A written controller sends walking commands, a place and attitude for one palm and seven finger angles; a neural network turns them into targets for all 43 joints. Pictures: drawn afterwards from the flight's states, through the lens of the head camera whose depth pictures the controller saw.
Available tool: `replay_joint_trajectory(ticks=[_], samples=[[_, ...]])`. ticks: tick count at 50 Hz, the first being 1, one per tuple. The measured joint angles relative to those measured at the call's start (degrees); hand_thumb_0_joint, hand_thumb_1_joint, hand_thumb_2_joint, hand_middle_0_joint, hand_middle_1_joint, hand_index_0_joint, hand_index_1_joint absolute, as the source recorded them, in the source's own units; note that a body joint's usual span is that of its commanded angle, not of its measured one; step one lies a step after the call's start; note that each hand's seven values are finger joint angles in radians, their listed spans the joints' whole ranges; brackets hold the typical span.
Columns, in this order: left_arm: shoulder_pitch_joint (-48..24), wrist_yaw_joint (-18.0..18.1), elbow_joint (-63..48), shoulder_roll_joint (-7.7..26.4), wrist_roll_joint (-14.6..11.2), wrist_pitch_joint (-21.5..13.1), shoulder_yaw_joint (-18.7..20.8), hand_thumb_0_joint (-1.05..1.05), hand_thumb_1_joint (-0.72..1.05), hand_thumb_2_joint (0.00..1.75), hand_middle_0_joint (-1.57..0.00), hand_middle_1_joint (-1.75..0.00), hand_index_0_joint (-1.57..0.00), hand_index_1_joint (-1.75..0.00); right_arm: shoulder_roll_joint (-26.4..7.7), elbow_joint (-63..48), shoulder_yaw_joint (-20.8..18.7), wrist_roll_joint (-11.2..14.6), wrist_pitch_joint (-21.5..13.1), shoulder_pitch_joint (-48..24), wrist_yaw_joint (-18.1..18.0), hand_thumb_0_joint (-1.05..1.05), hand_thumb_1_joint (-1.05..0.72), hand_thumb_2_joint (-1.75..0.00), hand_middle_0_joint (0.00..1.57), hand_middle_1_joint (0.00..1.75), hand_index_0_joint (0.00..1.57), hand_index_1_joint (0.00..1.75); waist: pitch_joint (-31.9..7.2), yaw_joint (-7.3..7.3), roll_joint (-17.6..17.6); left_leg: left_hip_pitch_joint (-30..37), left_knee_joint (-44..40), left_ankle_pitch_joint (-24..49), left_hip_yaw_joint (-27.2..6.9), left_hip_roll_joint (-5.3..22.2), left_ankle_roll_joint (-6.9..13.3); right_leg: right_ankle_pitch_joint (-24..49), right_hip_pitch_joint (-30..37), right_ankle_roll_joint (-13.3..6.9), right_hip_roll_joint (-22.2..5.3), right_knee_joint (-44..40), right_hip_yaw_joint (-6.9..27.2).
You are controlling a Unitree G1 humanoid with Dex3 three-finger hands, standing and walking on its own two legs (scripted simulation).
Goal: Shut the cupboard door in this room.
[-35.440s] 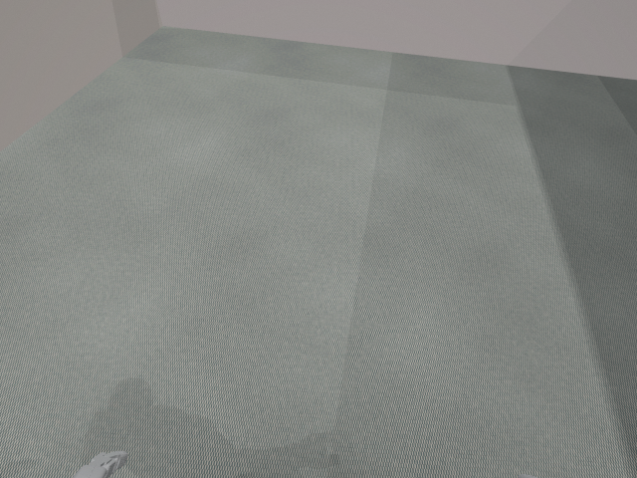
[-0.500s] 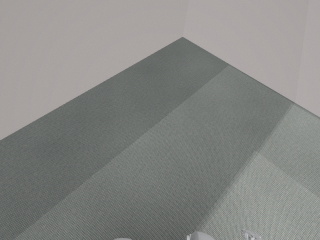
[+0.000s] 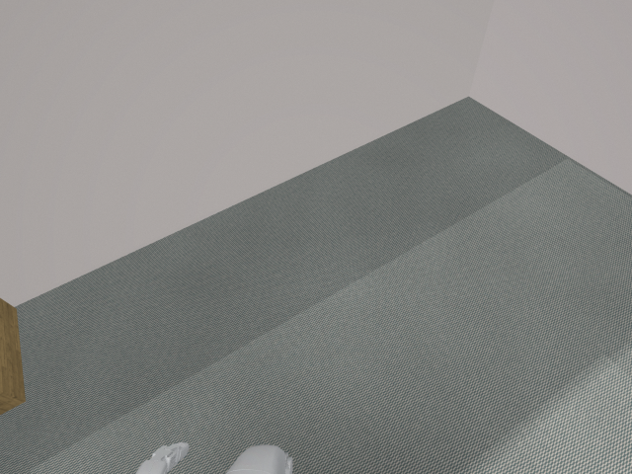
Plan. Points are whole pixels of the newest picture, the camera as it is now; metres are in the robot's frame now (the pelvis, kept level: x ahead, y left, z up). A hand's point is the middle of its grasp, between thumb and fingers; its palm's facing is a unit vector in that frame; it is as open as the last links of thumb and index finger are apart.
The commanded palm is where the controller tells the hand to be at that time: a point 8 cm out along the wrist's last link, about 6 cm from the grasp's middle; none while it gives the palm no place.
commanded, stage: turn to face it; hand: left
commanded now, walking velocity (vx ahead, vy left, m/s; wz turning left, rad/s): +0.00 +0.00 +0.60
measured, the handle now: out of the picture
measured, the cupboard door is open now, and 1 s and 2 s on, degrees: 96 96 96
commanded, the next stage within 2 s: take the last steps up to it in 1.84 s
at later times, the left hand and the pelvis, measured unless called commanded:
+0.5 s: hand out of the picture +0.00 +0.28 -0.17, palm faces +0.33 -0.91 -0.25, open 7.4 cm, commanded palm none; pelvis +0.00 +0.05 +0.00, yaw +17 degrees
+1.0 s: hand out of the picture +0.00 +0.19 -0.14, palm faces +0.56 -0.78 -0.29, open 7.4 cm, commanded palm none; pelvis +0.04 -0.02 +0.00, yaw +36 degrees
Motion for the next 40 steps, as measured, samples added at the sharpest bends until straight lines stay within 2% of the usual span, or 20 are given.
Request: replay_joint_trajectory(ticks=[3,8,11,13,14,15,17,20,23,26,31,35,37,38,39,40], samples=[[1.35,0.05,0.54,0.32,0.16,0.08,0.15,0.01,0.90,0.89,-0.21,-0.30,-0.20,-0.30,0.25,0.32,0.18,0.03,0.35,-0.02,0.25,0.01,-0.91,-0.90,0.19,0.30,0.19,0.30,-0.06,0.34,-1.02,1.11,-3.12,0.51,0.94,1.60,-0.74,0.32,0.89,0.07,-1.05,-1.27,-2.09],[2.77,-0.07,1.43,1.66,0.51,0.15,0.73,0.01,0.90,0.89,-0.21,-0.30,-0.20,-0.30,0.89,0.50,0.88,0.27,0.34,-1.45,0.30,0.01,-0.91,-0.90,0.19,0.30,0.19,0.30,0.84,1.76,-2.75,5.32,-15.75,-2.05,3.45,2.87,-0.90,-0.37,0.84,0.80,-3.02,-0.53,-5.61],[3.53,-0.17,2.04,3.00,0.61,0.27,1.34,0.01,0.90,0.89,-0.21,-0.30,-0.20,-0.30,1.30,-0.11,1.46,0.50,-0.29,-2.89,0.22,0.01,-0.91,-0.90,0.19,0.30,0.19,0.30,1.43,2.92,-3.81,8.55,-23.98,-2.54,5.33,2.57,-0.22,-1.69,0.00,1.77,-4.43,1.93,-7.50],[4.38,-0.26,2.58,4.07,0.40,0.56,1.85,0.01,0.90,0.89,-0.21,-0.30,-0.20,-0.30,1.46,-0.94,1.79,0.52,-1.09,-3.59,0.24,0.01,-0.91,-0.90,0.19,0.30,0.19,0.30,1.22,3.25,-4.41,11.62,-31.44,1.94,6.58,2.09,0.46,-3.30,-1.07,2.79,-5.56,5.00,-8.69],[4.88,-0.31,2.85,4.68,0.18,0.88,2.15,0.01,0.90,0.89,-0.21,-0.30,-0.20,-0.30,1.51,-1.43,1.86,0.47,-1.73,-3.81,0.27,0.01,-0.91,-0.90,0.19,0.30,0.19,0.30,0.86,3.31,-4.77,12.65,-34.22,3.78,6.61,1.64,2.40,-4.49,-2.35,3.39,-6.33,7.84,-8.66],[4.75,-0.25,3.43,5.47,0.01,1.53,2.53,0.01,0.90,0.89,-0.21,-0.30,-0.20,-0.30,2.03,-1.71,1.88,0.45,-2.33,-4.26,0.14,0.01,-0.91,-0.90,0.19,0.30,0.19,0.30,0.99,3.42,-5.79,12.03,-33.33,3.28,6.49,0.84,3.97,-9.06,-4.28,4.32,-6.57,12.26,-6.24],[4.21,0.05,4.40,6.50,0.01,3.07,2.96,0.01,0.90,0.89,-0.21,-0.30,-0.20,-0.30,2.83,-2.19,2.40,0.44,-3.17,-4.69,-0.18,0.01,-0.91,-0.90,0.19,0.30,0.19,0.30,1.15,3.71,-6.41,11.66,-32.44,2.21,5.69,0.43,5.33,-14.96,-8.41,5.15,-4.56,22.36,-0.71],[2.91,-0.17,5.12,6.75,-0.06,3.74,3.27,0.01,0.90,0.89,-0.20,-0.30,-0.20,-0.30,3.48,-2.54,2.89,0.26,-3.54,-4.26,-1.16,0.01,-0.90,-0.90,0.20,0.30,0.20,0.30,0.69,3.42,-5.60,12.61,-35.60,3.87,3.51,0.17,5.40,-12.34,-12.98,5.95,-1.95,32.10,3.66],[1.68,-0.58,4.32,6.46,-0.18,3.10,3.11,0.01,0.90,0.89,-0.20,-0.30,-0.20,-0.30,3.80,-2.35,3.22,0.29,-3.56,-3.78,-1.54,0.00,-0.90,-0.90,0.20,0.30,0.20,0.30,0.50,3.34,-4.92,13.94,-39.15,6.09,1.74,-0.51,5.67,-8.54,-15.33,6.65,-0.85,34.87,6.21],[0.46,-0.62,3.37,6.00,-0.28,2.67,2.82,0.01,0.90,0.89,-0.20,-0.30,-0.20,-0.30,4.16,-2.17,3.33,0.32,-3.59,-2.99,-1.60,0.01,-0.90,-0.90,0.20,0.30,0.20,0.30,0.15,3.03,-4.56,14.75,-41.11,7.26,0.19,-1.33,5.65,-7.01,-15.83,7.22,-0.28,33.48,7.78],[-2.09,-0.42,1.92,4.96,-0.54,2.64,2.33,0.01,0.90,0.89,-0.20,-0.30,-0.20,-0.30,4.55,-1.98,3.09,0.03,-3.29,-1.30,-1.43,0.01,-0.90,-0.90,0.20,0.30,0.20,0.30,-0.17,1.67,-3.83,14.55,-41.16,7.58,-2.76,-2.46,4.95,-8.38,-13.91,7.45,1.03,26.17,8.78],[-3.76,-0.42,0.43,3.66,-0.90,2.00,1.71,0.01,0.90,0.89,-0.20,-0.30,-0.20,-0.30,3.99,-1.56,2.49,-0.18,-2.52,-0.20,-1.39,0.01,-0.90,-0.90,0.20,0.30,0.20,0.30,-0.16,0.45,-2.23,13.02,-38.92,6.78,-5.52,-2.98,3.58,-8.14,-9.59,6.84,2.91,14.92,8.41],[-3.81,-0.51,-0.48,3.16,-1.03,1.05,1.30,0.01,0.90,0.89,-0.20,-0.30,-0.20,-0.30,3.52,-1.40,2.05,0.03,-2.16,0.56,-1.40,0.01,-0.90,-0.90,0.20,0.30,0.20,0.30,-0.54,0.19,-1.55,11.54,-36.38,5.63,-6.88,-3.54,2.56,-2.76,-5.49,6.42,3.61,5.39,7.74],[-3.88,-0.41,-0.60,2.54,-0.80,0.36,1.14,0.01,0.90,0.89,-0.20,-0.30,-0.20,-0.30,2.96,-1.20,1.69,0.30,-2.03,0.72,-1.37,0.01,-0.90,-0.90,0.20,0.30,0.20,0.30,-0.39,0.11,-0.40,10.35,-33.71,4.61,-7.43,-3.30,2.43,-0.98,-4.60,3.89,4.17,3.71,6.72],[-3.86,-0.33,-0.74,1.94,-0.56,-0.11,0.81,0.01,0.90,0.89,-0.20,-0.30,-0.20,-0.30,2.44,-0.94,1.28,0.46,-1.75,0.70,-1.40,0.01,-0.90,-0.90,0.20,0.30,0.20,0.30,-0.08,-0.13,0.47,8.61,-28.84,0.22,-7.18,-3.39,2.11,-1.06,-4.41,1.78,4.20,4.29,5.64],[-3.61,-0.29,-0.95,1.47,-0.44,-0.33,0.41,0.01,0.90,0.89,-0.20,-0.30,-0.20,-0.30,2.01,-0.81,0.95,0.46,-1.38,0.80,-1.40,0.01,-0.90,-0.90,0.20,0.30,0.20,0.30,0.09,-0.36,0.80,6.51,-22.53,-3.66,-6.24,-3.79,1.90,-1.67,-4.05,0.36,3.68,4.76,4.67]])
